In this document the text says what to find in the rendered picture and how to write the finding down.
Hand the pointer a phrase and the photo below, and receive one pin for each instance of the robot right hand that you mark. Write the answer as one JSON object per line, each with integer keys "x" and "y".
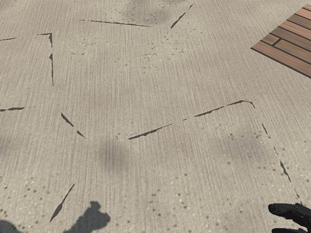
{"x": 297, "y": 212}

